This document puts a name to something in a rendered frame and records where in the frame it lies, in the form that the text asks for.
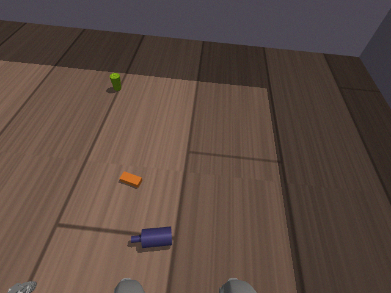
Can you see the left robot hand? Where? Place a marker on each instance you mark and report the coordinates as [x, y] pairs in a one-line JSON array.
[[26, 287]]

